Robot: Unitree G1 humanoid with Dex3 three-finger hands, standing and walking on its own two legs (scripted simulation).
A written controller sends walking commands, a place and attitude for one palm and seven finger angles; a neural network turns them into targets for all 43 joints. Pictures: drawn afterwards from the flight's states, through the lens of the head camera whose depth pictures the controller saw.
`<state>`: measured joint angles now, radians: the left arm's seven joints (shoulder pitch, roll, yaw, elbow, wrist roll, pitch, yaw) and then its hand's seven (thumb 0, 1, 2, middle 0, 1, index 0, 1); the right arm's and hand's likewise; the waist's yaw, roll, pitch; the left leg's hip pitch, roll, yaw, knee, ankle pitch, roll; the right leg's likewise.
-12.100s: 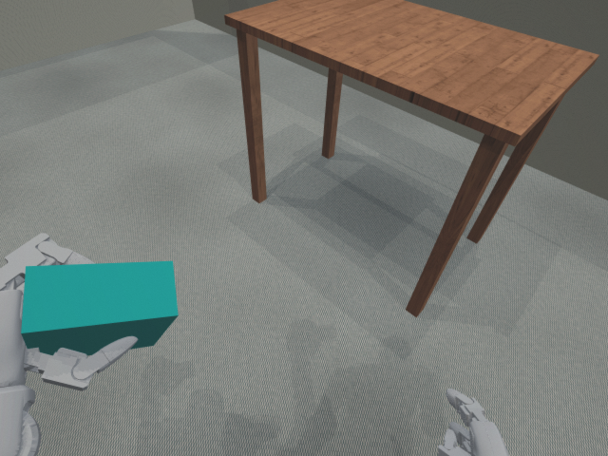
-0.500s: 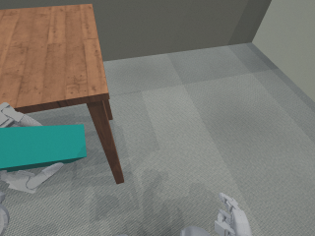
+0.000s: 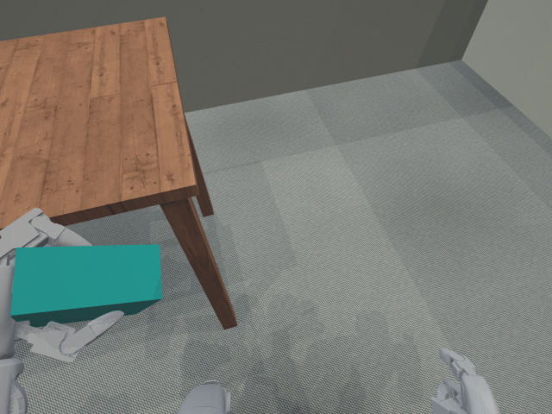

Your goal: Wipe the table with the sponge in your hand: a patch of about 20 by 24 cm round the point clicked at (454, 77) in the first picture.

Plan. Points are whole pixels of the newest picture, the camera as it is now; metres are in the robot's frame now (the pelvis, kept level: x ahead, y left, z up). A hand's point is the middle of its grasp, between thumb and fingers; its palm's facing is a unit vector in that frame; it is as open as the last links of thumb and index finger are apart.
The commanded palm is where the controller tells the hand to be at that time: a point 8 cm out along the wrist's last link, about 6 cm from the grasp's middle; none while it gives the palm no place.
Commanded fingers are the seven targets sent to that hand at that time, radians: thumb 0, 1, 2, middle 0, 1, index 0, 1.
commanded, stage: come to a stop and stand still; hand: left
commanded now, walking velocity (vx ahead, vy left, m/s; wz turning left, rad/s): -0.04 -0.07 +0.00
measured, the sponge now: (108, 286) +0.23 +0.19 +0.14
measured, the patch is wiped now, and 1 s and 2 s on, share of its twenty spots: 0.00 0.00 0.00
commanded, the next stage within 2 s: look again from close up in 1.56 s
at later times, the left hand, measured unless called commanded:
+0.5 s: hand out of the picture +0.19 +0.25 +0.18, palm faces +0.35 -0.82 -0.46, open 9.7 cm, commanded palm +0.14 +0.30 +0.17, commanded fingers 0.00 0.10 1.30 -1.20 -1.60 -1.20 -1.60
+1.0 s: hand out of the picture +0.13 +0.26 +0.17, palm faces +0.38 -0.81 -0.45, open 9.7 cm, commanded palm +0.08 +0.31 +0.17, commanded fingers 0.00 0.10 1.30 -1.20 -1.60 -1.20 -1.60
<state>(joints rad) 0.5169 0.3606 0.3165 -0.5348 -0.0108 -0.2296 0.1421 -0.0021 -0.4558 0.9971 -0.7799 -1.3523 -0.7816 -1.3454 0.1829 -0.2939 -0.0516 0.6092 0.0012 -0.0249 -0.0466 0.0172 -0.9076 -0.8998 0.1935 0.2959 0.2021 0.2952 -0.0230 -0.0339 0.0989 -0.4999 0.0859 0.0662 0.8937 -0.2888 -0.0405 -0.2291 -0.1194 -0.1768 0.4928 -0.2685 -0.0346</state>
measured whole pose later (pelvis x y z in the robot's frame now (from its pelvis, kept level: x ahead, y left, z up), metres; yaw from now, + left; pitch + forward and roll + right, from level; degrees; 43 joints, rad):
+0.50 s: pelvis -0.03 +0.03 -0.01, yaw -2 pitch +0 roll -1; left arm 0.46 0.42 0.38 -0.62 -0.05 -0.18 0.14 0.00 -0.46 1.00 -0.78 -1.35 -0.78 -1.35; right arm 0.16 -0.11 0.06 0.55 0.00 -0.07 0.01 0.01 -0.90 -0.90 0.20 0.30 0.21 0.30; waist 0.03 0.02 0.08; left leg -0.35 0.13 0.12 0.50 -0.14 -0.03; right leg -0.25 -0.01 -0.12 0.59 -0.41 0.04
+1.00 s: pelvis -0.08 +0.03 -0.01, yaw +0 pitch +0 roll +1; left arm 0.54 0.39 0.36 -0.56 -0.03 -0.21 0.17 0.00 -0.46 1.00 -0.78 -1.35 -0.78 -1.35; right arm 0.23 -0.27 -0.04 0.58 0.01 -0.03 -0.06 0.02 -0.91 -0.90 0.19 0.30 0.20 0.30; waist -0.01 -0.01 0.04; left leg -0.22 0.04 0.09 0.49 -0.31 0.00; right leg -0.29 -0.04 -0.15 0.49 -0.20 -0.04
